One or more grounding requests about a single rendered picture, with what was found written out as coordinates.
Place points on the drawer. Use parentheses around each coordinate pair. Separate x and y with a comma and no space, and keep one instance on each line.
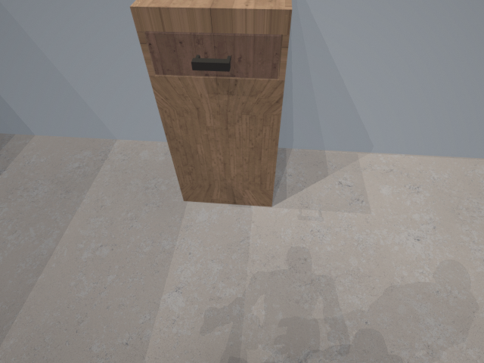
(252,55)

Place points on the handle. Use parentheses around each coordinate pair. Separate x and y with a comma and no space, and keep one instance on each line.
(211,64)

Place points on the cabinet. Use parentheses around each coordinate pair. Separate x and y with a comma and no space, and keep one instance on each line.
(222,132)

